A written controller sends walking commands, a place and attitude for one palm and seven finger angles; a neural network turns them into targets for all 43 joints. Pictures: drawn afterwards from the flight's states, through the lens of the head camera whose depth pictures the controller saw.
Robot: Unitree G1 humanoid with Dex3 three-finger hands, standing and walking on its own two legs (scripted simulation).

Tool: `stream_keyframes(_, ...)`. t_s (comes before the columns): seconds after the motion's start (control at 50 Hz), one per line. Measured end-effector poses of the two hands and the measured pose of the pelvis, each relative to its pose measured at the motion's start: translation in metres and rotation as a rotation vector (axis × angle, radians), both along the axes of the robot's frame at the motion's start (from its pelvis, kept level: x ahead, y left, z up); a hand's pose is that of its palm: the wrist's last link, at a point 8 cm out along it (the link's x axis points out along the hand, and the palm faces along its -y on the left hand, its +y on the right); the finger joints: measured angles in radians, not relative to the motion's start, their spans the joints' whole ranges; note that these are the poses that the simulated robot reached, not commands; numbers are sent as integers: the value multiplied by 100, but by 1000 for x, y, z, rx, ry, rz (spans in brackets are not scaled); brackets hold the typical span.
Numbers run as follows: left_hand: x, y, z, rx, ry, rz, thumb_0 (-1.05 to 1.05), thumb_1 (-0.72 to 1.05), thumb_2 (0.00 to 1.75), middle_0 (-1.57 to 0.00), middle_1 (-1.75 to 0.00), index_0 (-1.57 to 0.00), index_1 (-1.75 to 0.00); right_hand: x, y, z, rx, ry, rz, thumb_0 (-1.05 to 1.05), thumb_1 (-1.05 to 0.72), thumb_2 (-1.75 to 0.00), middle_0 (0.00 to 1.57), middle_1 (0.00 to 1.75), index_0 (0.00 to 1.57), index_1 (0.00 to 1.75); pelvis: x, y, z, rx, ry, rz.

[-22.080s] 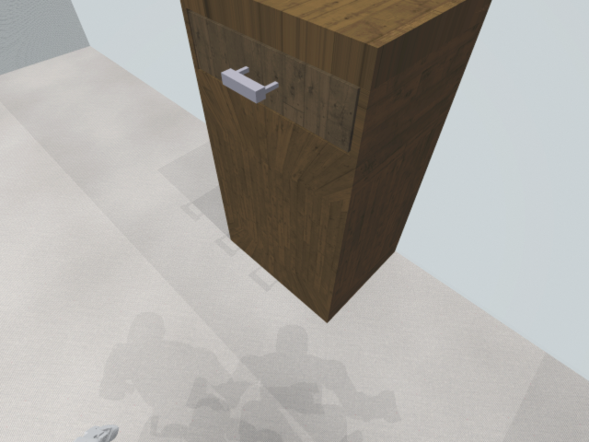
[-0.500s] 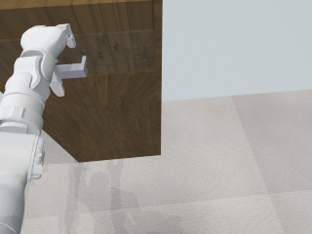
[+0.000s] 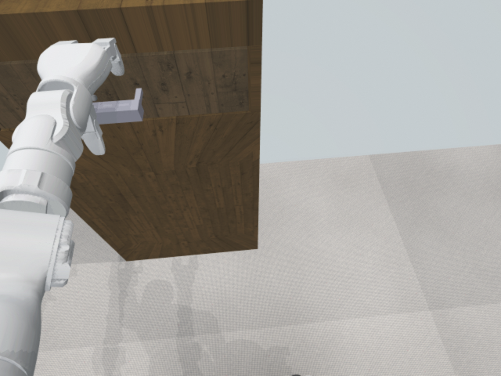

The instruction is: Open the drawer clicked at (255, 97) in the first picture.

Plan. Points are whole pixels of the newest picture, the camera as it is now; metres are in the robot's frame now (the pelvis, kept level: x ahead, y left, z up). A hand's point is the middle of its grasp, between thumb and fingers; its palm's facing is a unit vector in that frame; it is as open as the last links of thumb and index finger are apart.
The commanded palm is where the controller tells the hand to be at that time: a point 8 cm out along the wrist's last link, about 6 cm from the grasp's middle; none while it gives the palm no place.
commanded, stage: re-aim the fingers above the handle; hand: left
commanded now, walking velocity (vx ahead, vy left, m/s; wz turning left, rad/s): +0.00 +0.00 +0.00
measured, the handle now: (111, 103) +0.57 +0.23 +0.09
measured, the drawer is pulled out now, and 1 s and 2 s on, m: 0.00 0.00 0.00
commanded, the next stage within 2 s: lower the fingers behind the handle in 1.20 s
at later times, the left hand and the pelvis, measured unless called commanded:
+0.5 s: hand (101, 91) +0.53 +0.21 +0.15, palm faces -0.02 +0.00 -1.00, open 13.6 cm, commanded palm +0.51 +0.23 +0.20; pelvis +0.00 +0.00 +0.00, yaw -1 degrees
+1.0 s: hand (89, 97) +0.53 +0.23 +0.14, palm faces -0.03 +0.00 -1.00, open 13.6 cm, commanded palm +0.51 +0.22 +0.20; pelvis +0.00 +0.00 +0.00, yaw +0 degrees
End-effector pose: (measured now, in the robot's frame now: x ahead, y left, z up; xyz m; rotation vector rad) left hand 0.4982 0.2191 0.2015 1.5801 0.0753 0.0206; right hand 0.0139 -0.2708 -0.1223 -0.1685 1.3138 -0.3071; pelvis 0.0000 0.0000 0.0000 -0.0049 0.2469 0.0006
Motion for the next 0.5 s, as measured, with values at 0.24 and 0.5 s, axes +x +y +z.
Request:
stream_keyframes(0.24,9,-8,0,-11,-32,-15,0,-49,30,-34,-121,-34,-122,-5,-1,-1,-4,9,-3,1,-91,-89,21,30,20,30,1,0,-2,0,19,-4)
stream_keyframes(0.5,10,-10,2,-7,-14,11,0,-49,30,-34,-121,-35,-123,-15,-3,-2,-2,14,-26,1,-91,-89,21,30,20,30,-2,-4,-2,2,17,-12)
